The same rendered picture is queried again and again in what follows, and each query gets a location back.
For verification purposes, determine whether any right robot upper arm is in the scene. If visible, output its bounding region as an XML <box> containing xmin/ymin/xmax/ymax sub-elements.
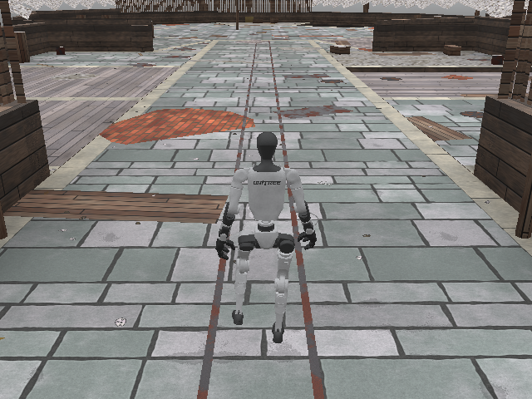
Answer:
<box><xmin>284</xmin><ymin>168</ymin><xmax>307</xmax><ymax>213</ymax></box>

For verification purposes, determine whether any humanoid robot torso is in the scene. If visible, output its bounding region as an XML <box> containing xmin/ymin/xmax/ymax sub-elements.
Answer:
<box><xmin>247</xmin><ymin>164</ymin><xmax>286</xmax><ymax>249</ymax></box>

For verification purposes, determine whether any right robot forearm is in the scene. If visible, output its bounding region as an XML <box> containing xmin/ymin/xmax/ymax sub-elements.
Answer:
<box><xmin>298</xmin><ymin>200</ymin><xmax>314</xmax><ymax>234</ymax></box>

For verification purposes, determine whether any left robot upper arm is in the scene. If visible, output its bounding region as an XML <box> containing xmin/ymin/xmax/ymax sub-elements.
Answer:
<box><xmin>227</xmin><ymin>168</ymin><xmax>249</xmax><ymax>214</ymax></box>

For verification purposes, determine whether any robot left shin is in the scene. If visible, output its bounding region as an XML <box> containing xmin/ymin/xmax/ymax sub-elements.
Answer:
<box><xmin>234</xmin><ymin>259</ymin><xmax>247</xmax><ymax>315</ymax></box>

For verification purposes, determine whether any left robot forearm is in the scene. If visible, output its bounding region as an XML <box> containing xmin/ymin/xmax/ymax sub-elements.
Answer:
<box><xmin>218</xmin><ymin>202</ymin><xmax>235</xmax><ymax>241</ymax></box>

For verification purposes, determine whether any robot right hand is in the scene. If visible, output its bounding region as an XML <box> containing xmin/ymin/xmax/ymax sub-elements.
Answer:
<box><xmin>298</xmin><ymin>230</ymin><xmax>317</xmax><ymax>250</ymax></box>

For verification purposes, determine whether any robot left hand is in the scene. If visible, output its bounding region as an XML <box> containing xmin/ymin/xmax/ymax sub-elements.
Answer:
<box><xmin>215</xmin><ymin>239</ymin><xmax>235</xmax><ymax>260</ymax></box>

